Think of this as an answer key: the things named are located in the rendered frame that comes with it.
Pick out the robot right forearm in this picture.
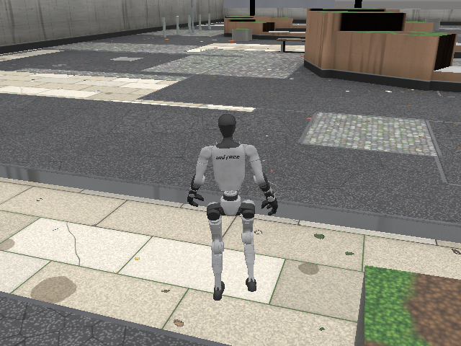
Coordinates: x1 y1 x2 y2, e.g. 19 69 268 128
259 173 275 202

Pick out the robot left foot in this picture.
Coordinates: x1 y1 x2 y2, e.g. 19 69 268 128
213 281 225 301

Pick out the robot left forearm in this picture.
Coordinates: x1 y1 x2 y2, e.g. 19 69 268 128
188 174 201 198

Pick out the robot right foot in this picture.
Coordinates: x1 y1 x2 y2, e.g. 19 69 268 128
246 278 256 292

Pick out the robot right upper arm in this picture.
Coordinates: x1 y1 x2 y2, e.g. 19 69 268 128
243 144 265 185

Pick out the robot foot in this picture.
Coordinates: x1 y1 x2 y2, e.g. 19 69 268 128
246 278 256 292
213 281 225 301

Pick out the robot left upper arm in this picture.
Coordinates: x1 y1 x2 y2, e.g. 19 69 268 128
194 146 213 185

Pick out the right robot hand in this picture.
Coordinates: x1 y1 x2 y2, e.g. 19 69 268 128
261 198 278 216

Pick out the left robot hand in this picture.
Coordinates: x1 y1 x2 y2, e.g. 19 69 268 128
187 194 204 207

